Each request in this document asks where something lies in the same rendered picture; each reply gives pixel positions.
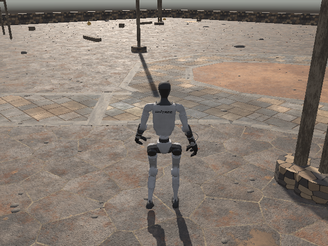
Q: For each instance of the robot right forearm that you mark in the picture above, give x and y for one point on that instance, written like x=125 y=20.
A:
x=190 y=137

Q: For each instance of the robot torso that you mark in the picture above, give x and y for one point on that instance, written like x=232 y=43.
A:
x=163 y=124

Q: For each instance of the left robot upper arm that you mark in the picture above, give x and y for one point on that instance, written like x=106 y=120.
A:
x=145 y=115

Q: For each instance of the robot left forearm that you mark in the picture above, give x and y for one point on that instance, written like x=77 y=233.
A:
x=139 y=133

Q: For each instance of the robot left hand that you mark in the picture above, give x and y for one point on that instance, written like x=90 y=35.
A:
x=139 y=142

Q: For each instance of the robot head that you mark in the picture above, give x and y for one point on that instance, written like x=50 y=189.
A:
x=164 y=88

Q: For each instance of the right robot upper arm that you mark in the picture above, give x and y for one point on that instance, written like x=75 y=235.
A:
x=183 y=117

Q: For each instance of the robot right hand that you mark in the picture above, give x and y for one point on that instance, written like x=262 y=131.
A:
x=194 y=148

